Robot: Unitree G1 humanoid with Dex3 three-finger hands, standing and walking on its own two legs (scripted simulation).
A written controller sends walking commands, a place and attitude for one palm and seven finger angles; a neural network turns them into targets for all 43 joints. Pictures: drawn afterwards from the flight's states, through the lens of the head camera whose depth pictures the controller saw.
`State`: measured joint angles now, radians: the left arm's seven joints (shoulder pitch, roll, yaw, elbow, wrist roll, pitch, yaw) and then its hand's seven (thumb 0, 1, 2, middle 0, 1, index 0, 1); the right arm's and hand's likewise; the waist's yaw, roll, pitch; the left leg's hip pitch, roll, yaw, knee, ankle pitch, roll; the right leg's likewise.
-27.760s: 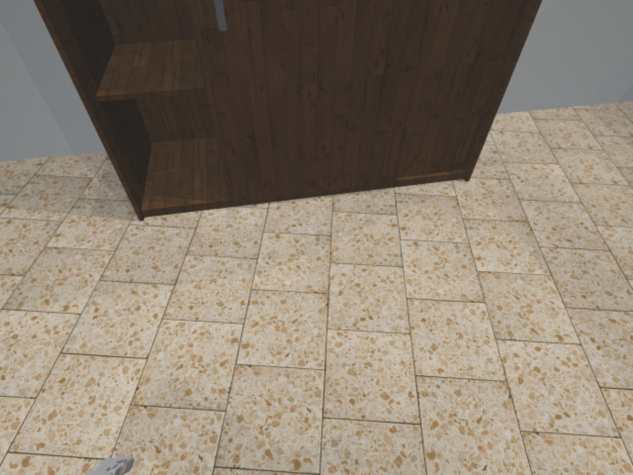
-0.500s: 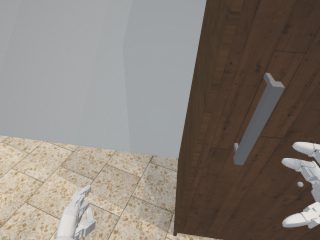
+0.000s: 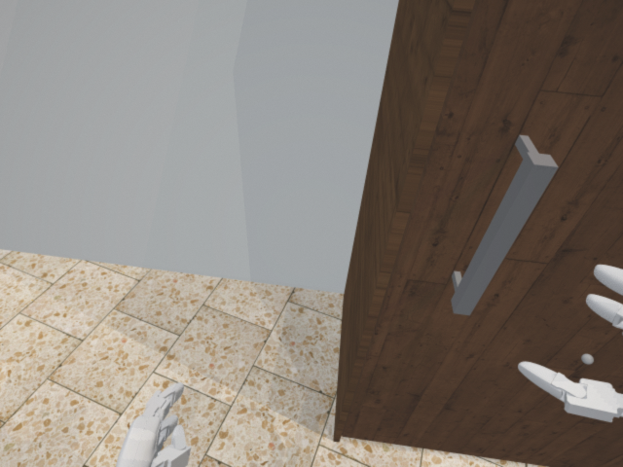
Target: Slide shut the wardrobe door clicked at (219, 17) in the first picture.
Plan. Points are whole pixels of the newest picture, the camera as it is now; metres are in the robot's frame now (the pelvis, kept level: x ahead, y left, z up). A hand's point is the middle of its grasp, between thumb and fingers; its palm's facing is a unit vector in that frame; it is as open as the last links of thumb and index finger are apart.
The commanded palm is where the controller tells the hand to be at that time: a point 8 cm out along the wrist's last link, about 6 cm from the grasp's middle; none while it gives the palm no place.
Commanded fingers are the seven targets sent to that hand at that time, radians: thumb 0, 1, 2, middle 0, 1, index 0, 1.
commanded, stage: draw the hand back to the body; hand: right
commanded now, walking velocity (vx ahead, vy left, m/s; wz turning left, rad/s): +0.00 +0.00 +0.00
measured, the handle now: (489, 234) +0.36 -0.23 +0.16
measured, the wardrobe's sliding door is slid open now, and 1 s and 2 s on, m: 0.00 0.00 0.00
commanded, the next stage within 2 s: step back with the hand held close in 0.74 s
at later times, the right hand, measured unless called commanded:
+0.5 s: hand (590, 342) +0.20 -0.26 +0.17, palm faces +0.46 +0.81 -0.35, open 7.8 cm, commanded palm +0.15 -0.29 +0.18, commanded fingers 0.00 -0.90 -0.90 0.20 0.30 0.20 0.30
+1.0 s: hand (605, 332) +0.20 -0.27 +0.18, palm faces +0.47 +0.79 -0.39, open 7.4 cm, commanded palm +0.14 -0.30 +0.18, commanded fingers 0.00 -0.90 -0.90 0.20 0.30 0.20 0.30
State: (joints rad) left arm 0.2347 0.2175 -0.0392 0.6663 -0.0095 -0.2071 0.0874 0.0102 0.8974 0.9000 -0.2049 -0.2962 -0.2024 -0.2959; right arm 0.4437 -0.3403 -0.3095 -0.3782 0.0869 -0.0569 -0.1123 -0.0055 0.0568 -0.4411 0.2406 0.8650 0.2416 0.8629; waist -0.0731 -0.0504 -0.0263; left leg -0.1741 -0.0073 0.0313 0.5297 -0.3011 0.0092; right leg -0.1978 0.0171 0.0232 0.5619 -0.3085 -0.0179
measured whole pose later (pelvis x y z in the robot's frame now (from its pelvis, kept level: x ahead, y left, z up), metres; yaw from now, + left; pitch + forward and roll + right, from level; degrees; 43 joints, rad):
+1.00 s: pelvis +0.00 +0.00 +0.01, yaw +1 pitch -2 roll +1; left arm 0.19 0.23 -0.02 0.63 0.00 -0.10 0.06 0.01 0.90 0.90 -0.20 -0.30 -0.20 -0.30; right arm 0.42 -0.36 -0.40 -0.38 0.06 -0.16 -0.12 0.02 -0.89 -0.90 0.21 0.30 0.21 0.30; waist -0.05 -0.05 0.00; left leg -0.16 -0.02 0.02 0.44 -0.25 0.01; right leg -0.20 0.00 0.01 0.51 -0.28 -0.02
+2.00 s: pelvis -0.15 -0.02 +0.00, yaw +2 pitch +1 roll +1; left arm 0.17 0.18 0.00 0.60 0.01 -0.09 0.05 0.01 0.90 0.90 -0.21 -0.30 -0.20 -0.30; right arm 0.56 -0.45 -0.45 -0.57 0.04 -0.26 -0.12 0.01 -0.89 -0.90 0.22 0.31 0.22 0.30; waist -0.03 0.05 0.02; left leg -0.31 -0.02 -0.03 0.51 -0.23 0.00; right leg -0.57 0.03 0.02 0.96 -0.41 0.02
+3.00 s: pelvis -0.29 -0.04 -0.01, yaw -1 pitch -2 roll +2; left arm 0.28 0.22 0.00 0.67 0.01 -0.10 0.07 0.01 0.90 0.90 -0.20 -0.30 -0.20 -0.30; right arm 0.47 -0.35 -0.40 -0.48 0.02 -0.20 -0.15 0.02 -0.89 -0.90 0.21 0.30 0.21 0.30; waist -0.01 0.03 -0.04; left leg -0.26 0.00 0.08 0.59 -0.30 0.03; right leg -0.31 -0.05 -0.02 0.64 -0.35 -0.04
